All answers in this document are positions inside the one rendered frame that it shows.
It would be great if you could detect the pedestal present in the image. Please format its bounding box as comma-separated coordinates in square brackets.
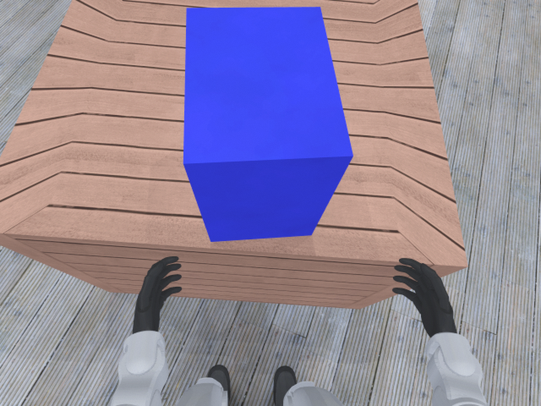
[0, 0, 468, 310]

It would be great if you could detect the left robot forearm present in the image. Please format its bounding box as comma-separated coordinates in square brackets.
[107, 331, 169, 406]

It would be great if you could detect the right robot forearm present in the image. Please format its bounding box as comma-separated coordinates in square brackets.
[425, 332, 489, 406]

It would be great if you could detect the robot right shin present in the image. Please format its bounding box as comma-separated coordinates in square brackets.
[283, 381, 314, 406]

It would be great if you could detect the robot right hand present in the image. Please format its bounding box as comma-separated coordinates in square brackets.
[392, 258, 457, 338]

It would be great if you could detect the left robot foot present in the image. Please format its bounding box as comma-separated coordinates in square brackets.
[207, 365, 230, 406]

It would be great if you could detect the carton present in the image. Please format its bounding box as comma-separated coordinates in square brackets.
[183, 7, 353, 242]

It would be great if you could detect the robot left hand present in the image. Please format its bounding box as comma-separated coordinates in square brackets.
[133, 256, 182, 334]

